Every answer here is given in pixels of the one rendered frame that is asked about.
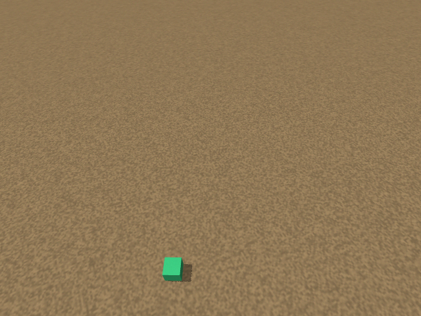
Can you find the cube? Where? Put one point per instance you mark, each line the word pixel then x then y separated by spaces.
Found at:
pixel 173 268

